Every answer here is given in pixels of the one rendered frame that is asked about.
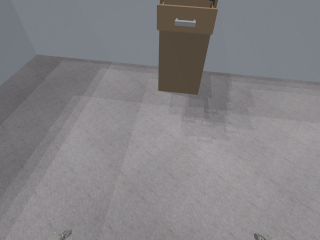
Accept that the cabinet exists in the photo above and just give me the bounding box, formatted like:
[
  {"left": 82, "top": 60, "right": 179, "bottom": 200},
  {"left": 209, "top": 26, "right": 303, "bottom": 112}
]
[{"left": 158, "top": 0, "right": 218, "bottom": 95}]

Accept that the left robot hand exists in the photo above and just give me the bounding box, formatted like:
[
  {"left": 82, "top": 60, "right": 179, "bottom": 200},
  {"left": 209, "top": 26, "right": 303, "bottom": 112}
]
[{"left": 46, "top": 228, "right": 73, "bottom": 240}]

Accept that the drawer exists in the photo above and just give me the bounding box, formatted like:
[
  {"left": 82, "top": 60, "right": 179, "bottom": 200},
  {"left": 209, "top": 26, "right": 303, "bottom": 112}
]
[{"left": 157, "top": 0, "right": 218, "bottom": 35}]

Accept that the handle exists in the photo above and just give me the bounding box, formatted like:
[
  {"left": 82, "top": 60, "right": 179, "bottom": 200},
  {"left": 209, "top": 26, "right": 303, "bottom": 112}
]
[{"left": 174, "top": 18, "right": 196, "bottom": 27}]

